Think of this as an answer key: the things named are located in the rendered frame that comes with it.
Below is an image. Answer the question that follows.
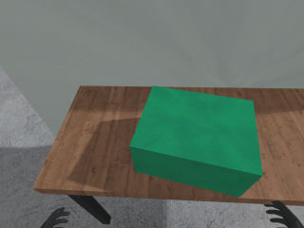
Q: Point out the table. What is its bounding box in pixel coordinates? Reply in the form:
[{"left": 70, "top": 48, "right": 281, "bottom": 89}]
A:
[{"left": 32, "top": 85, "right": 304, "bottom": 224}]

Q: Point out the left robot hand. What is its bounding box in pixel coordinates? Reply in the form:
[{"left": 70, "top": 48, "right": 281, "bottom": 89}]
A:
[{"left": 40, "top": 207, "right": 70, "bottom": 228}]

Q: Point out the right robot hand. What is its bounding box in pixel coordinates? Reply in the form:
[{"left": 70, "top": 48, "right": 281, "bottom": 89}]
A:
[{"left": 264, "top": 200, "right": 304, "bottom": 228}]

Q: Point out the carton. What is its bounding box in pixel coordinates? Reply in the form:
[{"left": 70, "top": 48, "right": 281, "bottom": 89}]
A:
[{"left": 129, "top": 85, "right": 263, "bottom": 198}]

